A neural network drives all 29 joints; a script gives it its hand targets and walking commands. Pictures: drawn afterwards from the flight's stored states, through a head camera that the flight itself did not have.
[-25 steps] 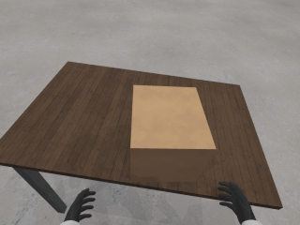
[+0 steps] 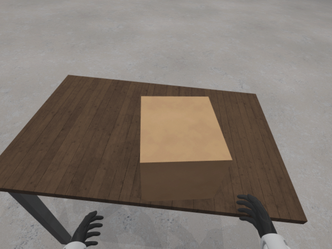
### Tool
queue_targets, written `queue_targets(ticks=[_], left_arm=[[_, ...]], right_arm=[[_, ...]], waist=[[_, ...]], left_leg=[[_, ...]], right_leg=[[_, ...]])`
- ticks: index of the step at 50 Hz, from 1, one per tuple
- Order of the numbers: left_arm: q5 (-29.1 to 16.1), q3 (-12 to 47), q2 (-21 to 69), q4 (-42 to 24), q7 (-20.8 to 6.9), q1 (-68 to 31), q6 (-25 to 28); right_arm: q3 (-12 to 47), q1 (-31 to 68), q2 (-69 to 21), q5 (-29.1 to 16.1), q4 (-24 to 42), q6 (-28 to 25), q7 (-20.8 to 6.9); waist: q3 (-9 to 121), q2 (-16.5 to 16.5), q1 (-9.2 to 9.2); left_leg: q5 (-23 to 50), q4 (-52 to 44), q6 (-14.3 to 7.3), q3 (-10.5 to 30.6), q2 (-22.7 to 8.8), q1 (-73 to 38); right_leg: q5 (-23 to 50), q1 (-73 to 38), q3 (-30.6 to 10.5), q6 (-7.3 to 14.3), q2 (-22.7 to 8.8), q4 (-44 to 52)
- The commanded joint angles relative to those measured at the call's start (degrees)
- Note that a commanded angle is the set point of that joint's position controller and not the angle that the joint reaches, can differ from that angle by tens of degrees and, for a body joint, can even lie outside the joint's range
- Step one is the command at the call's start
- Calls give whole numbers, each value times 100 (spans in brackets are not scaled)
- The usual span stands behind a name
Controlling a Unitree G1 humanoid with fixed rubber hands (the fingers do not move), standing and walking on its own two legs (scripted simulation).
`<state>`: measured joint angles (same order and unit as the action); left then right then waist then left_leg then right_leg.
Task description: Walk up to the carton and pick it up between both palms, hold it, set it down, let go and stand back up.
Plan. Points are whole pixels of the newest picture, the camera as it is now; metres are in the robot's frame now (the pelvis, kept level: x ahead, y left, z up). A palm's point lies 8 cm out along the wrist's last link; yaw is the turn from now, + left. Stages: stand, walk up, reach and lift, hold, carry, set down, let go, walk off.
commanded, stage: stand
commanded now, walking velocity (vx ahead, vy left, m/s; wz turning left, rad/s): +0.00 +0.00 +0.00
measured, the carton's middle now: (176, 146) +0.41 -0.02 +0.01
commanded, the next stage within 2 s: none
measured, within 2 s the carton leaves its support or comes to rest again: neither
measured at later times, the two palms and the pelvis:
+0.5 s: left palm out of the picture +0.13 +0.30 -0.09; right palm (264, 223) +0.20 -0.24 -0.02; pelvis +0.00 +0.01 -0.01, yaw +2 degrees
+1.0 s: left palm out of the picture +0.13 +0.31 -0.09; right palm (266, 220) +0.21 -0.24 -0.02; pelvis +0.00 +0.01 -0.01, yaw +2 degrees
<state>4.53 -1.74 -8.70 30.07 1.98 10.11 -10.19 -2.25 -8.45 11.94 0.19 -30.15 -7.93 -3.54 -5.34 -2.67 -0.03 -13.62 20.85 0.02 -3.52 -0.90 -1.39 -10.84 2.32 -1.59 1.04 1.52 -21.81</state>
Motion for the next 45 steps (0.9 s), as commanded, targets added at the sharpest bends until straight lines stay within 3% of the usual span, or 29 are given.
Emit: queue_targets(ticks=[1, 3, 10, 14, 19, 26, 33, 39, 40, 45], left_arm=[[-298, -454, -1566, -7, -140, -189, 832], [-272, -405, -1489, 117, -225, -115, 992], [-315, -349, -1618, 425, -425, -484, 1161], [-292, -358, -1851, 645, -413, -350, 1181], [-327, -379, -2006, 800, -413, -283, 1172], [-356, -347, -1991, 966, -381, -314, 1207], [-362, -358, -2109, 1090, -373, -412, 1185], [-373, -325, -2115, 1187, -370, -448, 1208], [-378, -322, -2130, 1198, -365, -522, 1191], [-371, -310, -2152, 1280, -379, -552, 1185]], right_arm=[[-380, -38, 1683, 257, 151, 552, 448], [-344, 5, 1628, 217, 249, 492, 440], [-202, -143, 1722, 130, 474, 437, 438], [-196, -259, 1826, 127, 486, 425, 453], [-198, -237, 1957, 146, 447, 432, 453], [-206, -305, 1981, 150, 271, 389, 451], [-197, -257, 2025, 146, 155, 388, 466], [-187, -270, 2037, 143, 85, 367, 467], [-181, -215, 2039, 132, 87, 373, 456], [-142, -176, 2000, 125, 5, 404, 477]], waist=[[-289, 471, 151], [-121, 765, 148], [576, 896, 27], [456, 724, 38], [230, 763, 87], [230, 730, 38], [227, 713, 45], [426, 636, -1], [386, 752, 14], [347, 741, 7]], left_leg=[[-882, -169, -226, 831, -550, 1617], [-1261, -187, -275, 908, -590, 1723], [-563, 109, -298, 1012, -628, 1471], [-260, 84, -300, 1096, -649, 1483], [-264, -131, -281, 1230, -726, 1758], [76, -99, -241, 1135, -652, 1565], [-57, -75, -250, 1053, -590, 1589], [426, 38, -224, 964, -574, 1309], [378, 67, -242, 940, -538, 1317], [162, -1, -227, 952, -544, 1428]], right_leg=[[-693, 1227, -647, 88, -536, 122], [-642, 1206, -691, 175, -554, 1], [-156, 1264, -554, 216, -534, -242], [-47, 1233, -518, 209, -521, -293], [-117, 1195, -414, 185, -501, -438], [-78, 1217, -484, 197, -564, -410], [-82, 1152, -545, 220, -586, -328], [239, 1070, -568, 218, -632, -336], [221, 1082, -582, 227, -642, -295], [179, 986, -558, 213, -637, -262]])
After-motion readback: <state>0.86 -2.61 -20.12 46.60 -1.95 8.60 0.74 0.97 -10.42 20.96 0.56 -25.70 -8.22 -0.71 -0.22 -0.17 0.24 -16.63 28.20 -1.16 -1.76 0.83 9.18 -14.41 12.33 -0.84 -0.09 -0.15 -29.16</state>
